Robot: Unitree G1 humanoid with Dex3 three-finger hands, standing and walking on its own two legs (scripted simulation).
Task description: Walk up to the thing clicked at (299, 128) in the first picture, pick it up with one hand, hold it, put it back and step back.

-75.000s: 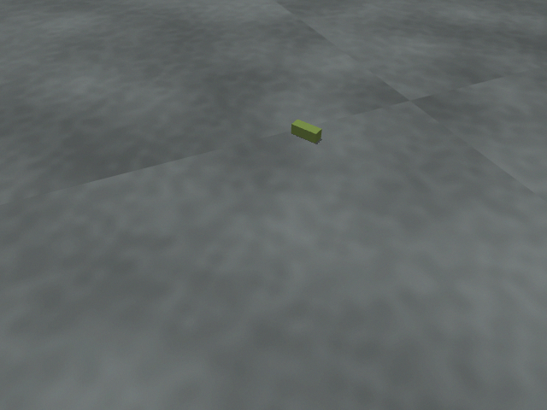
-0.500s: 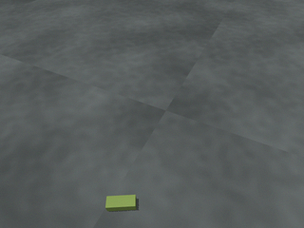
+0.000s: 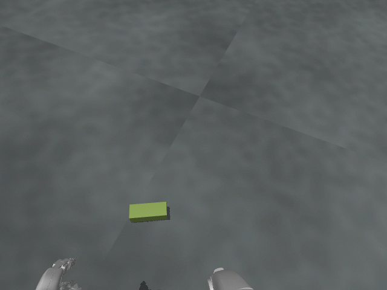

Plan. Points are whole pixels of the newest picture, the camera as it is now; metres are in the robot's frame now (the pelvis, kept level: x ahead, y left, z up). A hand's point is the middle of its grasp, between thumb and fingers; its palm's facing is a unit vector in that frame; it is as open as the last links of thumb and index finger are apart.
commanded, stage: step back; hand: left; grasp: from above
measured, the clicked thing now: (148, 211) +0.50 +0.19 -0.74
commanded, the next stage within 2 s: none
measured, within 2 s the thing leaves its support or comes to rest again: neither
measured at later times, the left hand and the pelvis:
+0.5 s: hand out of the picture +0.02 +0.24 -0.14, palm faces -0.05 -0.92 -0.40, open 7.4 cm; pelvis -0.11 -0.01 +0.00, yaw -2 degrees
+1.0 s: hand out of the picture -0.16 +0.25 -0.17, palm faces -0.10 -0.92 -0.39, open 7.4 cm; pelvis -0.26 -0.02 -0.01, yaw -6 degrees
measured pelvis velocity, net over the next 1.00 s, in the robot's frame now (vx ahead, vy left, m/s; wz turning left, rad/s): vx -0.26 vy -0.02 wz -0.10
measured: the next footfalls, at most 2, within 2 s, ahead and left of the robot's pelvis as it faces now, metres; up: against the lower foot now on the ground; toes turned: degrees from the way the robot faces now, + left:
right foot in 0.24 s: -0.02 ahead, -0.13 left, +0.00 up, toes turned +1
left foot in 0.60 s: -0.13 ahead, +0.11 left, +0.00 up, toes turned -3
